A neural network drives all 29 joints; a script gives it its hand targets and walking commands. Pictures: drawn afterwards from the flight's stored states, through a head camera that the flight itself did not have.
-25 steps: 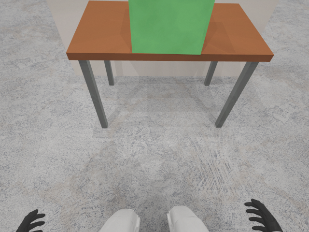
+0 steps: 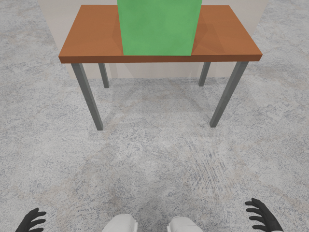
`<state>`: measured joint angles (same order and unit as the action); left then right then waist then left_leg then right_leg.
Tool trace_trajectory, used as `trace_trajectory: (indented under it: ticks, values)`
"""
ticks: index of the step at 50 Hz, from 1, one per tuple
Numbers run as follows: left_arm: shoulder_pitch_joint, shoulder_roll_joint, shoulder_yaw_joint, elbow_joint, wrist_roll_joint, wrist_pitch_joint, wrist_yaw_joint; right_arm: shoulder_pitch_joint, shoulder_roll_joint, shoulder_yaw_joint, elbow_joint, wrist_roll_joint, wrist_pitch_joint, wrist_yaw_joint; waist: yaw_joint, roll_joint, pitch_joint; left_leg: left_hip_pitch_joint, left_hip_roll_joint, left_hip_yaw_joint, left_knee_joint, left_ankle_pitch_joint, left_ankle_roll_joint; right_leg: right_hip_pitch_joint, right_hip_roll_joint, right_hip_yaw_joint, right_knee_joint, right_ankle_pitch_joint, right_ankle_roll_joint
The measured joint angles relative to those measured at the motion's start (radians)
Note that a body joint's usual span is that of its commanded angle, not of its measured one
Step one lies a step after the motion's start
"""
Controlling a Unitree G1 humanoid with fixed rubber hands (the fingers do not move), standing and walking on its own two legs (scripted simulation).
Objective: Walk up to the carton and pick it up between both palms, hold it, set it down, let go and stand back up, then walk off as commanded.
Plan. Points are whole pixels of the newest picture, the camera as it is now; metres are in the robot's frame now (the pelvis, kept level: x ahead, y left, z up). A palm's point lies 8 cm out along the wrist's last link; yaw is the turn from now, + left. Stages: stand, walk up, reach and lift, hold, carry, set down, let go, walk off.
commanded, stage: walk off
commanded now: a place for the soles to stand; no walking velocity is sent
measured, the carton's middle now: (157, 8) +0.98 +0.02 +0.10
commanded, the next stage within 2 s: stand in 0.08 s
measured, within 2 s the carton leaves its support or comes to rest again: neither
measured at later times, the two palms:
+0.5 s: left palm out of the picture +0.09 +0.32 -0.07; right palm (271, 222) +0.15 -0.29 -0.06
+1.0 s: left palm out of the picture +0.08 +0.32 -0.07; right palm (272, 227) +0.14 -0.28 -0.05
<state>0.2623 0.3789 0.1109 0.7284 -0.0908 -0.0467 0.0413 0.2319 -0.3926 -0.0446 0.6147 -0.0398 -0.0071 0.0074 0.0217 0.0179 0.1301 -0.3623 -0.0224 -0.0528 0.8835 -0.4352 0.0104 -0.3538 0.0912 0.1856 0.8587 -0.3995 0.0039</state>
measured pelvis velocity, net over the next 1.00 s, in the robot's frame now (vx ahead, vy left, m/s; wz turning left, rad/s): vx -0.01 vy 0.00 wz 0.00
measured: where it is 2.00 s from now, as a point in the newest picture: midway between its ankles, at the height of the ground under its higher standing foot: outside the picture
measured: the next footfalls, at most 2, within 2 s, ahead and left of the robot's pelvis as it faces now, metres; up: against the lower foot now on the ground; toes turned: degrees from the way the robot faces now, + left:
none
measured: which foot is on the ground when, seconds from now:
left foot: down 0.00-1.00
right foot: down 0.00-1.00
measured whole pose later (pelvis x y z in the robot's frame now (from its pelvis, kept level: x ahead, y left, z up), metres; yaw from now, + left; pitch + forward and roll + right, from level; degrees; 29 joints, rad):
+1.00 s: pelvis -0.01 +0.00 +0.00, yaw +0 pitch -5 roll -1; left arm 0.26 0.38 0.11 0.73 -0.09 -0.04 0.02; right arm 0.21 -0.38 -0.04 0.61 -0.03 -0.04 0.01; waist 0.02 0.01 0.07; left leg -0.37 -0.02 -0.05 0.85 -0.40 0.01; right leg -0.35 0.09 0.19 0.82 -0.38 0.03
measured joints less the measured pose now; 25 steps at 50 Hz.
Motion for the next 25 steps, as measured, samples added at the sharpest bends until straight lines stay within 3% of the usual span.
trace_trajectory:
  ticks: [4, 7, 25]
  values:
    - [0.000, 0.000, 0.000, 0.000, 0.000, -0.002, -0.003, 0.000, -0.005, 0.000, 0.000, 0.000, 0.000, 0.000, 0.000, 0.007, -0.008, -0.003, -0.001, 0.000, 0.005, -0.057, 0.004, 0.000, -0.002, 0.000, -0.006, -0.018, 0.012]
    - [-0.001, 0.000, 0.000, 0.000, 0.000, -0.002, -0.003, 0.000, -0.003, 0.000, 0.000, 0.004, -0.007, 0.000, 0.000, 0.005, -0.009, -0.001, -0.001, 0.000, -0.018, 0.042, 0.001, 0.000, -0.003, 0.000, -0.008, -0.018, 0.017]
    - [-0.001, 0.000, 0.000, 0.000, 0.000, 0.001, -0.019, -0.024, 0.003, 0.000, 0.000, 0.011, -0.027, 0.000, 0.000, -0.007, -0.047, -0.003, 0.001, 0.000, -0.019, 0.011, -0.002, 0.000, -0.003, 0.000, -0.021, -0.009, 0.024]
